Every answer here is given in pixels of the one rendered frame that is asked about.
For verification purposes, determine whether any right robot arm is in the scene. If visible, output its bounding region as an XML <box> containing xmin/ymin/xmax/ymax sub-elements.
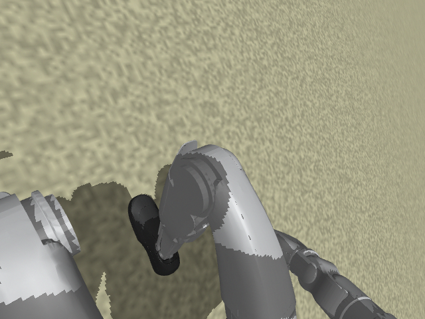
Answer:
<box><xmin>290</xmin><ymin>249</ymin><xmax>397</xmax><ymax>319</ymax></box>

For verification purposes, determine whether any right robot foot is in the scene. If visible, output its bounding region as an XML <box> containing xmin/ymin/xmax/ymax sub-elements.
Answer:
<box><xmin>128</xmin><ymin>195</ymin><xmax>180</xmax><ymax>276</ymax></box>

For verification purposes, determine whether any right robot hand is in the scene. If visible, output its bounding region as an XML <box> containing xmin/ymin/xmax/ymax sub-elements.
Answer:
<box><xmin>274</xmin><ymin>229</ymin><xmax>308</xmax><ymax>270</ymax></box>

